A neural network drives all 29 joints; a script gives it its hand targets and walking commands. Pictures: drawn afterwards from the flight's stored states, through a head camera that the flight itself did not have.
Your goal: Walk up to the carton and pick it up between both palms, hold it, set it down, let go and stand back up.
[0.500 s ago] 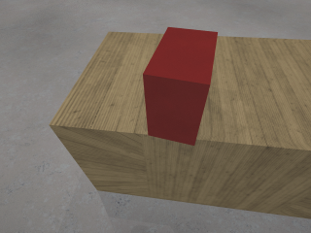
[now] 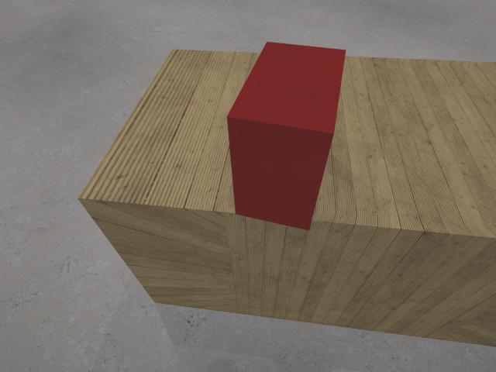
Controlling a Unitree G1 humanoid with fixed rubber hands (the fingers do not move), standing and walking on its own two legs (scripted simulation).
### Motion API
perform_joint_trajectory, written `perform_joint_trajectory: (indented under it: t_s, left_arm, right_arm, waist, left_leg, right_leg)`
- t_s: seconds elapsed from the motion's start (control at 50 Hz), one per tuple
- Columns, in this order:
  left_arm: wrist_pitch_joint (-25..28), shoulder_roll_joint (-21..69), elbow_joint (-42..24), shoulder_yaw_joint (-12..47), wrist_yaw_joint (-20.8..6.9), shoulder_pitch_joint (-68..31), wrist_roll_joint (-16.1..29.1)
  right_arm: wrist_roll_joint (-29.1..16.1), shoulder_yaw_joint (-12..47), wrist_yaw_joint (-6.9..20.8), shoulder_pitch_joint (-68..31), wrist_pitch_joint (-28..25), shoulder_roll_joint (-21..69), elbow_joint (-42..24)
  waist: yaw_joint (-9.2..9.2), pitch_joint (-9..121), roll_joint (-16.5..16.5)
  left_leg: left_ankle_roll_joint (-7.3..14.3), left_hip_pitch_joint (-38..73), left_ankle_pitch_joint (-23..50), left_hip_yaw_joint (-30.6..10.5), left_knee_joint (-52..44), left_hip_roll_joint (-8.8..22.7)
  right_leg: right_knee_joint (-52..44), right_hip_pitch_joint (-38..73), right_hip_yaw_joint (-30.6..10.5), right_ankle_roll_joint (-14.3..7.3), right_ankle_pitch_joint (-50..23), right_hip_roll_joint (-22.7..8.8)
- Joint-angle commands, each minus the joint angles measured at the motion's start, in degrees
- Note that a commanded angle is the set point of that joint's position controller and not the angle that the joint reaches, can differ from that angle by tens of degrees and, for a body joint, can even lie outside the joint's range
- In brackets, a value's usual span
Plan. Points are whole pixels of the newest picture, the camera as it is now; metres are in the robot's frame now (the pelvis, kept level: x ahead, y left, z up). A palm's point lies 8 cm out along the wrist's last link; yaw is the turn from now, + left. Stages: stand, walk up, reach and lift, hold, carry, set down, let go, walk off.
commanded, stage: stand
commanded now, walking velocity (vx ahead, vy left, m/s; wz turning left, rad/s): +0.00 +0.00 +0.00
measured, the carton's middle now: (287, 136) +0.54 -0.06 +0.06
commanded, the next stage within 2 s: walk up in 0.58 s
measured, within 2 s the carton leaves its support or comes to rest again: neither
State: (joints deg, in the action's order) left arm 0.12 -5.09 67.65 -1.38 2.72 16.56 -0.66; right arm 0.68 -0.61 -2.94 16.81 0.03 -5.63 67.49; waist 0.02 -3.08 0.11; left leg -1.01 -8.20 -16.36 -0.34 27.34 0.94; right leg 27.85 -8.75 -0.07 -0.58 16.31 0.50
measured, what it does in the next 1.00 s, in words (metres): stands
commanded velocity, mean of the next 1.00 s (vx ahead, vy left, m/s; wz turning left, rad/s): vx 0.00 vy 0.00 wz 0.00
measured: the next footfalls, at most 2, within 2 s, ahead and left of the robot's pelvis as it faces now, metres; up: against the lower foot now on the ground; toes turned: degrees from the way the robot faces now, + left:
left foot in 1.28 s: +0.11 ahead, +0.07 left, +0.00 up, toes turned -2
right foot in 1.60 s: +0.07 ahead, -0.19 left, +0.00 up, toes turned -3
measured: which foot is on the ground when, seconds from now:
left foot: down 0.00-1.00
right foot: down 0.00-1.00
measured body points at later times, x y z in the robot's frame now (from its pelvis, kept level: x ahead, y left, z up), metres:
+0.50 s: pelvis +0.00 +0.00 +0.00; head +0.01 +0.00 +0.45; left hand -0.02 +0.20 -0.16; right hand -0.01 -0.20 -0.16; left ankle -0.01 +0.13 -0.74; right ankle -0.01 -0.11 -0.74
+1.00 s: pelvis +0.02 -0.02 -0.01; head +0.02 -0.02 +0.44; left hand +0.01 +0.21 -0.17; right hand +0.00 -0.25 -0.17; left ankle -0.01 +0.13 -0.74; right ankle -0.01 -0.11 -0.74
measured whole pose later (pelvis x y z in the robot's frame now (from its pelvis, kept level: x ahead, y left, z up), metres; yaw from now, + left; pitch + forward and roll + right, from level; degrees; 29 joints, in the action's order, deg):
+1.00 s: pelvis +0.02 -0.02 -0.01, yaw +0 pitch -2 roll +1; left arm 0.5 -9.3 62.0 -3.4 2.4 19.9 -2.3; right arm 3.0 -2.8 -3.8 21.0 -1.4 -7.9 62.4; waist -0.5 -0.8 0.9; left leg -2.4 -8.3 -21.0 -0.6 31.5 2.1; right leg 34.8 -10.2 0.4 -2.4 22.2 1.4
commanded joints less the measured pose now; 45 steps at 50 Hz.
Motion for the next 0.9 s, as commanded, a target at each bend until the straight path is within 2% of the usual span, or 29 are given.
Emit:
perform_joint_trajectory:
  t_s: [0.0, 0.02, 0.04, 0.06, 0.1, 0.14, 0.16, 0.24, 0.28, 0.3, 0.32, 0.34, 0.38, 0.42, 0.44, 0.46, 0.48, 0.5, 0.54, 0.56, 0.58, 0.62, 0.66, 0.7, 0.74, 0.76, 0.78, 0.8, 0.88]
  left_arm:
    - [0.38, -3.20, -0.33, -0.17, 0.11, 4.26, -0.26]
    - [0.16, -3.99, -0.65, -0.50, 0.15, 4.35, -0.05]
    - [0.18, -3.36, -0.28, -0.28, 0.39, 4.85, -0.04]
    - [0.22, -3.08, -0.27, -0.05, 0.14, 4.91, -0.03]
    - [0.43, -3.34, -0.39, -0.07, 0.07, 4.31, 0.02]
    - [0.30, -3.13, -0.97, -0.08, 0.19, 4.20, -0.10]
    - [0.21, -3.28, -1.09, 0.12, 0.26, 3.45, 0.12]
    - [0.52, -4.00, -0.66, -0.10, 0.16, 5.42, -0.34]
    - [0.83, -4.80, -0.50, -0.50, -0.13, 5.25, -0.18]
    - [0.68, -3.38, -0.51, -0.21, -0.27, 5.38, -0.28]
    - [0.72, -2.12, -0.27, 0.37, -0.08, 4.42, -0.20]
    - [0.99, -2.74, -0.15, 0.20, 0.10, 5.69, -0.45]
    - [0.97, -4.55, -0.74, -0.30, 0.04, 4.48, -0.11]
    - [1.03, -3.99, -1.18, -0.15, 0.08, 4.94, -0.21]
    - [1.16, -3.38, -0.73, 0.03, 0.25, 5.01, -0.35]
    - [1.00, -4.66, -0.70, 0.03, 0.18, 4.87, -0.11]
    - [0.90, -5.78, -0.54, -0.42, 0.07, 4.17, -0.40]
    - [0.68, -4.16, -0.98, -0.34, 0.08, 4.42, -0.25]
    - [0.78, -3.53, 0.13, 0.03, 0.15, 6.88, -0.19]
    - [0.81, -4.60, -0.48, -0.15, 0.04, 6.73, 0.27]
    - [0.77, -3.06, -0.59, 0.42, 0.11, 5.46, 0.35]
    - [0.90, -3.21, -0.84, 0.31, 0.06, 4.94, 0.26]
    - [0.86, -5.58, -0.59, -0.02, -0.07, 4.51, 0.09]
    - [0.92, -3.00, -0.23, 0.53, 0.34, 6.29, -0.16]
    - [1.26, -5.31, -0.83, 0.14, 0.28, 4.58, -0.06]
    - [1.33, -11.26, -4.16, -2.27, 0.58, 5.63, -0.22]
    - [1.13, -10.22, -4.42, -2.33, 0.58, 5.02, -0.65]
    - [0.91, -9.28, -5.39, -2.36, 0.35, 3.98, -0.89]
    - [0.71, -6.03, -8.02, -2.34, -0.23, 5.38, -1.75]
  right_arm:
    - [-0.17, -0.59, -0.55, 3.72, -0.21, -4.56, -0.68]
    - [-0.11, -0.07, -0.35, 3.87, -0.20, -3.51, -0.76]
    - [-0.01, -0.23, -0.27, 4.52, 0.17, -4.28, -0.83]
    - [0.14, -0.18, -0.42, 4.23, 0.00, -3.70, -0.50]
    - [0.08, 0.17, -0.40, 3.38, -0.10, -3.49, -1.07]
    - [0.11, -0.19, -0.26, 3.17, -0.03, -5.00, -0.75]
    - [-0.10, 0.00, 0.05, 4.22, 0.01, -4.04, -0.50]
    - [0.05, -0.28, -0.04, 4.49, -0.25, -3.68, -0.35]
    - [-0.09, -0.01, 0.09, 3.79, -0.44, -3.31, -1.11]
    - [0.22, 0.08, -0.15, 3.95, -0.69, -3.61, -0.56]
    - [-0.25, -0.35, 0.05, 3.63, -0.70, -4.17, -0.91]
    - [-0.32, -0.44, 0.09, 4.23, -0.60, -4.91, -0.87]
    - [-0.09, -0.20, 0.34, 3.74, -0.76, -4.40, -0.48]
    - [0.25, 0.31, 0.05, 2.41, -0.62, -2.58, -0.57]
    - [0.24, 0.05, -0.15, 4.10, -0.36, -3.72, 0.00]
    - [0.04, -0.03, -0.14, 3.90, -0.43, -4.16, 0.05]
    - [0.08, -0.10, 0.08, 6.12, -0.55, -4.48, 0.00]
    - [0.31, -0.05, 0.21, 5.99, -0.75, -4.04, 0.32]
    - [-0.19, -0.15, 0.06, 5.04, -0.68, -3.88, 0.10]
    - [0.08, 0.34, 0.00, 5.14, -0.48, -2.30, 0.27]
    - [-0.29, 0.61, -0.03, 4.76, -0.25, -2.03, 0.33]
    - [-0.13, 0.53, -0.07, 4.53, -0.14, -2.86, 0.04]
    - [0.04, 0.29, 0.03, 4.66, -0.48, -4.31, 0.22]
    - [0.11, -0.63, -0.26, 3.27, -0.74, -6.26, -0.54]
    - [-0.27, -0.15, 0.10, 6.30, -0.88, -4.61, 0.21]
    - [1.46, -1.44, -0.78, 7.58, -2.07, -8.04, -3.86]
    - [1.56, -2.29, -0.97, 6.80, -2.26, -9.36, -4.22]
    - [1.68, -2.82, -1.17, 6.99, -2.26, -9.36, -4.36]
    - [2.39, -3.52, -1.47, 7.69, -2.13, -10.69, -6.50]
  waist:
    - [0.18, -3.53, -0.89]
    - [0.01, -3.82, -1.17]
    - [-0.32, -4.23, 1.06]
    - [0.60, -2.94, 0.59]
    - [0.26, -4.01, 0.61]
    - [0.08, -4.72, -3.77]
    - [-0.52, -5.56, -0.49]
    - [0.19, -2.08, -0.38]
    - [0.08, -0.73, 3.14]
    - [0.99, -2.01, 0.99]
    - [-0.29, -1.21, 2.79]
    - [0.08, -1.15, 2.40]
    - [-0.25, 0.68, -0.91]
    - [0.83, -2.10, -1.62]
    - [-0.54, -2.50, -2.55]
    - [0.53, -2.83, 0.00]
    - [-0.89, -2.12, 1.88]
    - [-0.28, -2.55, -0.06]
    - [0.17, -1.27, 0.71]
    - [0.42, -2.91, -2.09]
    - [0.11, -5.70, -0.66]
    - [0.27, -3.58, -1.54]
    - [0.04, -3.28, 0.66]
    - [0.23, -2.87, -0.57]
    - [-1.30, 0.92, 1.58]
    - [0.13, 1.99, 1.79]
    - [-0.22, 0.53, -1.58]
    - [-0.51, -1.29, -1.46]
    - [-0.68, -5.62, -6.91]
  left_leg:
    - [2.24, -2.41, 9.11, -3.04, -5.51, 3.40]
    - [2.40, -4.44, 7.88, -3.35, -5.74, 2.94]
    - [2.09, -5.10, 8.60, -3.36, -5.75, 2.94]
    - [2.08, -3.00, 8.19, -3.86, -5.78, 3.35]
    - [1.94, -3.40, 8.87, -3.75, -6.14, 3.57]
    - [1.65, -4.21, 5.92, -2.87, -5.99, 3.09]
    - [1.84, -4.36, 6.45, -3.20, -6.46, 3.25]
    - [1.93, -3.44, 8.33, -3.58, -4.77, 3.29]
    - [1.92, -1.60, 9.05, -3.34, -5.31, 3.33]
    - [2.35, -1.90, 9.76, -3.49, -5.75, 3.78]
    - [1.91, -2.84, 10.25, -3.37, -5.74, 3.74]
    - [2.05, -3.91, 9.65, -3.63, -5.51, 3.98]
    - [1.77, -1.52, 11.60, -3.12, -5.45, 3.81]
    - [2.01, -2.64, 11.73, -2.85, -4.98, 3.96]
    - [2.14, -1.77, 11.42, -2.85, -5.11, 3.71]
    - [1.92, -3.13, 12.05, -3.26, -5.61, 3.73]
    - [1.70, -2.30, 10.40, -2.96, -5.88, 3.38]
    - [1.74, -3.08, 10.69, -3.22, -5.28, 3.95]
    - [1.55, -1.60, 12.34, -3.07, -5.28, 4.13]
    - [2.01, -2.52, 11.58, -2.79, -5.43, 3.78]
    - [1.18, -2.05, 10.12, -2.84, -5.62, 3.63]
    - [1.62, -4.76, 10.47, -2.79, -5.60, 3.42]
    - [2.16, -4.39, 9.91, -3.42, -6.01, 3.92]
    - [1.86, -2.41, 12.06, -3.25, -5.16, 4.17]
    - [2.01, -0.50, 14.00, -3.49, -5.18, 4.36]
    - [3.10, 1.85, 7.35, -4.95, -3.72, 4.95]
    - [3.85, 1.76, 2.62, -5.51, -4.60, 5.82]
    - [5.01, 0.95, -0.44, -7.56, -5.62, 6.86]
    - [10.19, -1.63, -1.64, -15.68, -9.59, 14.62]
  right_leg:
    - [-7.02, -2.96, -4.56, -1.45, -9.54, -4.22]
    - [-6.92, -1.24, -4.53, -1.30, -8.96, -3.91]
    - [-7.38, -2.17, -4.62, -1.46, -6.53, -4.56]
    - [-7.30, -2.38, -4.21, -1.34, -6.88, -4.10]
    - [-7.13, -2.97, -3.84, -1.52, -8.21, -4.22]
    - [-7.72, -4.03, -5.03, -1.19, -7.36, -4.39]
    - [-7.44, -5.06, -4.92, -1.12, -6.45, -4.35]
    - [-7.68, -2.16, -4.98, -1.78, -7.93, -4.54]
    - [-6.95, -3.21, -4.61, -1.80, -8.64, -3.71]
    - [-7.26, -2.90, -4.47, -2.01, -9.29, -4.08]
    - [-7.04, -1.85, -4.44, -1.88, -10.25, -4.29]
    - [-7.28, -0.91, -4.53, -1.91, -10.10, -4.57]
    - [-6.74, -0.24, -4.84, -2.30, -12.61, -4.60]
    - [-6.57, -2.09, -4.54, -2.16, -13.48, -4.64]
    - [-6.53, -2.34, -5.53, -2.45, -13.67, -5.05]
    - [-6.82, -2.06, -4.01, -1.80, -13.35, -4.07]
    - [-6.27, -1.61, -4.18, -1.47, -10.98, -3.86]
    - [-6.43, -0.65, -4.29, -1.70, -12.24, -4.33]
    - [-6.46, -1.68, -3.70, -1.71, -14.04, -4.40]
    - [-6.87, -2.39, -4.48, -1.96, -12.82, -4.72]
    - [-7.55, -5.04, -4.90, -1.86, -10.02, -4.60]
    - [-6.73, -1.23, -4.52, -2.00, -11.70, -4.61]
    - [-7.17, -0.85, -4.83, -2.12, -10.85, -4.52]
    - [-6.71, -1.77, -4.85, -1.93, -14.49, -5.00]
    - [-6.22, 0.76, -4.67, -2.49, -17.31, -4.93]
    - [-3.45, -1.75, -3.03, -2.05, -8.76, -3.58]
    - [-2.76, -4.70, -3.74, -1.71, -3.27, -3.26]
    - [-1.28, -7.37, -3.00, -1.33, 0.21, -2.72]
    - [5.02, -11.07, -1.27, 0.52, 3.46, -2.50]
